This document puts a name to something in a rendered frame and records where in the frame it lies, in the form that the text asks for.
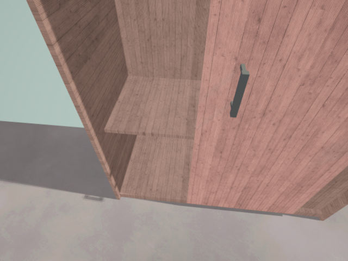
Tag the handle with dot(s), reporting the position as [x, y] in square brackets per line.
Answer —
[235, 104]

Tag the wardrobe door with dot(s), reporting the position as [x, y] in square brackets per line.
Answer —
[290, 136]
[337, 186]

